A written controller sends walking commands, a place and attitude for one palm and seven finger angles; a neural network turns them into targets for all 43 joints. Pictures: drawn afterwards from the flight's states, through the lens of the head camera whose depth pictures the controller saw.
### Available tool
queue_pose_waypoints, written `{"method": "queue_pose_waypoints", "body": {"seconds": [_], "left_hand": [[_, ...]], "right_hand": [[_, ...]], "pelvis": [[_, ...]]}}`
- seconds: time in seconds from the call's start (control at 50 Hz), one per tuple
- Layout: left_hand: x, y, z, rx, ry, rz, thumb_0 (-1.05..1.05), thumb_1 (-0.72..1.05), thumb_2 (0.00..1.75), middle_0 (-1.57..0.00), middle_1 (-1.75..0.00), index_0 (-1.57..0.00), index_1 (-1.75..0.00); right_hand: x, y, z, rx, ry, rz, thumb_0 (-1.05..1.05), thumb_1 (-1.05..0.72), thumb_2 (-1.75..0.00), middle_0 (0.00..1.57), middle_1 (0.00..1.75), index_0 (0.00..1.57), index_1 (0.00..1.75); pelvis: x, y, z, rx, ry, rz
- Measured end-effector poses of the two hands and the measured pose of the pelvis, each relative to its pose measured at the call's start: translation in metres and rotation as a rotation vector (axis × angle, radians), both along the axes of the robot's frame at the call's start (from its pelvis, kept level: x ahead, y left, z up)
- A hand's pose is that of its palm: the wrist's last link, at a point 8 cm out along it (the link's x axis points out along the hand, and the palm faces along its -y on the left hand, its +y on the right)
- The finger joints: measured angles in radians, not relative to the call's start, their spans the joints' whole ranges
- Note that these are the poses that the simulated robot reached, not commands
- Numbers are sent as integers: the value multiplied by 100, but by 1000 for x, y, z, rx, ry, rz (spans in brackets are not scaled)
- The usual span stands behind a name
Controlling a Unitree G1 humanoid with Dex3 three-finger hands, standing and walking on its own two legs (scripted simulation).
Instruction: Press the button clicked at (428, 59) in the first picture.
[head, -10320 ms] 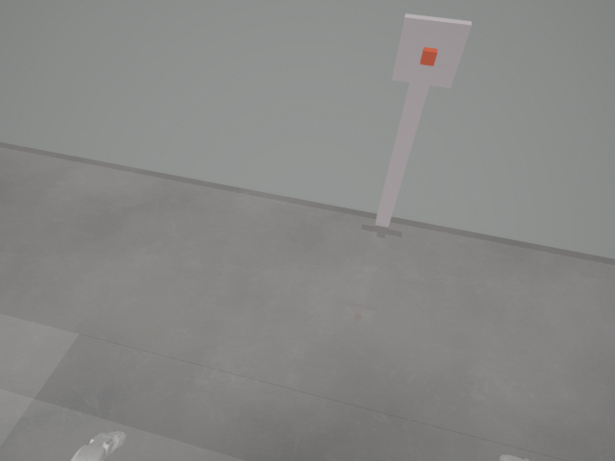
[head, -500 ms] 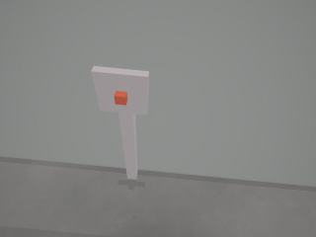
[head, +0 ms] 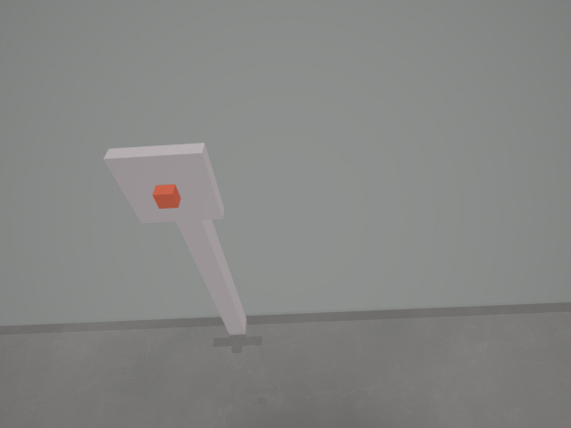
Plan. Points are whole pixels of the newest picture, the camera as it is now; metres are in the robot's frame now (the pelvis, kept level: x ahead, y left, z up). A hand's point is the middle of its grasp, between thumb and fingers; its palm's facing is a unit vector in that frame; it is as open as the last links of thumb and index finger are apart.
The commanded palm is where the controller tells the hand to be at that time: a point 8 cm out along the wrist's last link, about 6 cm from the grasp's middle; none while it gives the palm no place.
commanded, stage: come to a stop and stand still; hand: left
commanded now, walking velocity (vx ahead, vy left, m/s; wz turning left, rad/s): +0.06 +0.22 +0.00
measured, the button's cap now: (167, 195) +0.52 +0.26 +0.01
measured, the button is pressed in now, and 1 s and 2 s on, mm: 0 0 0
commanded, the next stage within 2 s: look again from close up in 1.06 s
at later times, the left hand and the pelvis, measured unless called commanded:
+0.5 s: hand out of the picture -0.07 +0.22 -0.17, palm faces +0.09 -0.98 -0.18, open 7.4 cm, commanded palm none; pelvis -0.05 +0.04 +0.01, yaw +1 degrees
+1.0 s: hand out of the picture -0.02 +0.18 -0.17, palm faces +0.06 -0.98 -0.21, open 7.2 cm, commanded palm none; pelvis -0.02 +0.00 +0.00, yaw +1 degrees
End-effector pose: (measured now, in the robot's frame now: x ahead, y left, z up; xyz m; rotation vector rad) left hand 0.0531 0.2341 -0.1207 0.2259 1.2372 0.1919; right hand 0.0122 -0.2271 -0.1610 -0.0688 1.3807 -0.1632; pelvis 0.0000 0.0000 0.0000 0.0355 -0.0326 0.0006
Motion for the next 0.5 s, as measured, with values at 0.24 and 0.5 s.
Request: {"method": "queue_pose_waypoints", "body": {"seconds": [0.24, 0.5], "left_hand": [[-58, 6, 2, -11, 20, 95, 0, 91, 90, -20, -30, -21, -30], [-126, 35, -24, -106, 180, 109, 0, 90, 90, -20, -30, -20, -30]], "right_hand": [[-26, -4, 12, -18, 37, 86, 1, -91, -90, 20, 30, 19, 30], [-54, 47, 30, -62, -29, 62, 0, -91, -90, 20, 30, 19, 30]], "pelvis": [[-32, 3, 6, 12, 19, 28], [-45, 37, 8, -36, 9, 11]]}}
